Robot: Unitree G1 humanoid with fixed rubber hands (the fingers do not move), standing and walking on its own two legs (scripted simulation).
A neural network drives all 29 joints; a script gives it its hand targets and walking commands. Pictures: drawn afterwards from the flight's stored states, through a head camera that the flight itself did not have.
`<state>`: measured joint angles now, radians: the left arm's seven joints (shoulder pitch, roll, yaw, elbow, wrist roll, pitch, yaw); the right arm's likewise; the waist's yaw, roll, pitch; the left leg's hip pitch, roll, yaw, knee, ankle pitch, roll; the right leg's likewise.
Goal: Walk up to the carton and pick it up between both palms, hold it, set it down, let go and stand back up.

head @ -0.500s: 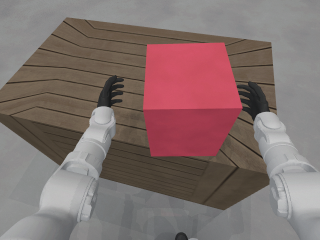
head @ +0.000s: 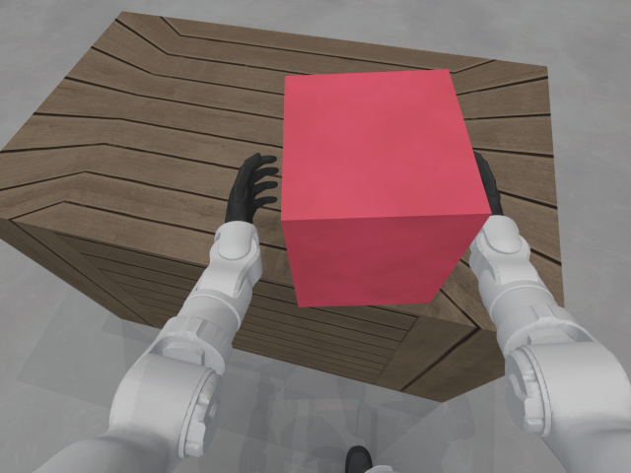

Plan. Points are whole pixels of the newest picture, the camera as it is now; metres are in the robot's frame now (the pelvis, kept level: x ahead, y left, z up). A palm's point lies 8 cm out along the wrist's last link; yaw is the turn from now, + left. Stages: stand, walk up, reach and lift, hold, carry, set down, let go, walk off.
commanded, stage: reach and lift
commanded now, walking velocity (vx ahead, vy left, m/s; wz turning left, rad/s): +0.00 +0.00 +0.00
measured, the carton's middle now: (365, 201) +0.45 -0.05 +0.02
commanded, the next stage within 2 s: none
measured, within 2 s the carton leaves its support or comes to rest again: leaves its support in 1.96 s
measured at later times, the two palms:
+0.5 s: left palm (249, 215) +0.42 +0.10 +0.04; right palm (476, 214) +0.42 -0.20 +0.03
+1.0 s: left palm (244, 221) +0.41 +0.11 +0.04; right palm (471, 223) +0.41 -0.19 +0.03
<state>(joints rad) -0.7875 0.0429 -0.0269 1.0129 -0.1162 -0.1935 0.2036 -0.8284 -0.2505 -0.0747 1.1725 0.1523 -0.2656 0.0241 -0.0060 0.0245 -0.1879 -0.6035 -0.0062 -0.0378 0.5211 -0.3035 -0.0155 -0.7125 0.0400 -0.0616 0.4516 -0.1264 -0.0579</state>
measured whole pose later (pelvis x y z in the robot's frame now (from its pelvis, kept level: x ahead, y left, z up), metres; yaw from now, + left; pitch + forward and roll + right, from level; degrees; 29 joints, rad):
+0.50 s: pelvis -0.01 +0.00 +0.00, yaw +0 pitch +22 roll +0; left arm -0.81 -0.03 0.14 1.00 0.04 -0.15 0.24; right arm -0.84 -0.17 -0.22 1.15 0.06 -0.20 -0.01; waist -0.01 0.03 -0.19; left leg -0.60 0.00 -0.04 0.52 -0.29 -0.02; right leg -0.71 0.04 -0.06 0.44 -0.11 -0.06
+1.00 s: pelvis -0.01 +0.01 +0.00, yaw +0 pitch +21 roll -1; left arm -0.81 -0.09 0.27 1.00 0.19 -0.20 0.23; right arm -0.83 -0.10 -0.51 1.12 -0.18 -0.26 0.04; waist -0.01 0.03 -0.17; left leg -0.60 0.01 -0.04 0.52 -0.28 -0.02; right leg -0.67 0.05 -0.07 0.35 -0.06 -0.06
